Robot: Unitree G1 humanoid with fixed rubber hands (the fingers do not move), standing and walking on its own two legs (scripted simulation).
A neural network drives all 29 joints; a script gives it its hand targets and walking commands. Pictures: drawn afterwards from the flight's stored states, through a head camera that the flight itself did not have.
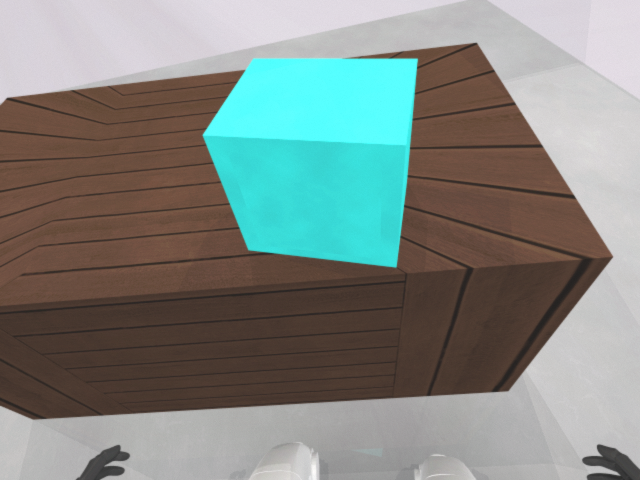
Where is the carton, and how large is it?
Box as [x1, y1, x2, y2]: [203, 59, 417, 267]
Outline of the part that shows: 253,59 203,134 203,137 248,249 396,267 406,185 417,59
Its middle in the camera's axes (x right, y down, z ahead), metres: +0.01 -0.13 +0.66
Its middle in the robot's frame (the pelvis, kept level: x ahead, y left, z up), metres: +0.59 +0.01 +0.05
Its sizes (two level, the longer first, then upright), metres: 0.271 0.215 0.254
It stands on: a pedestal, 0.65 m high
